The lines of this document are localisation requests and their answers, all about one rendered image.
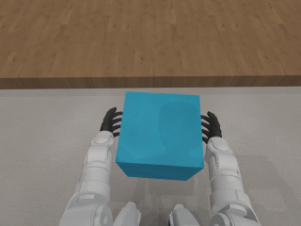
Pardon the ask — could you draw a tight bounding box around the right robot hand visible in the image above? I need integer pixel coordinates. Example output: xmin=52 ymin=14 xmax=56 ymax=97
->
xmin=200 ymin=111 xmax=222 ymax=144

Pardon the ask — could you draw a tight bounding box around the left robot hand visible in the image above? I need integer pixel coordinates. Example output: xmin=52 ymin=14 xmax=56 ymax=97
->
xmin=100 ymin=107 xmax=123 ymax=137

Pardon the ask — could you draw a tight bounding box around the right robot shin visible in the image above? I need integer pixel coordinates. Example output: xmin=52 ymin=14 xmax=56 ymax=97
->
xmin=173 ymin=204 xmax=184 ymax=211

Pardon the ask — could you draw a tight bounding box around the right robot upper arm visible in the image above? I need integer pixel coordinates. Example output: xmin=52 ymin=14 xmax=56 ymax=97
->
xmin=209 ymin=212 xmax=261 ymax=226

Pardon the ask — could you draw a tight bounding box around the right robot thigh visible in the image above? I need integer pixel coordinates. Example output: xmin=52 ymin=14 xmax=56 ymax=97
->
xmin=168 ymin=208 xmax=199 ymax=226

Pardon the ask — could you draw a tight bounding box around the left robot upper arm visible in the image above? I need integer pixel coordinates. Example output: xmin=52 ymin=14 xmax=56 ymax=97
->
xmin=59 ymin=202 xmax=113 ymax=226

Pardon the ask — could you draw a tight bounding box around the right robot forearm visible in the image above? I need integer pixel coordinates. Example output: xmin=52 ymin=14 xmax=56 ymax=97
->
xmin=204 ymin=137 xmax=261 ymax=225

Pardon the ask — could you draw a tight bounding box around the left robot forearm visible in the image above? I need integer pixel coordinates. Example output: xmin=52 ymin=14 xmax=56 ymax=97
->
xmin=58 ymin=131 xmax=116 ymax=226

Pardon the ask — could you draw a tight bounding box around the carton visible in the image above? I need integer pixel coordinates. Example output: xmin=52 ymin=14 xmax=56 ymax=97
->
xmin=115 ymin=91 xmax=204 ymax=181

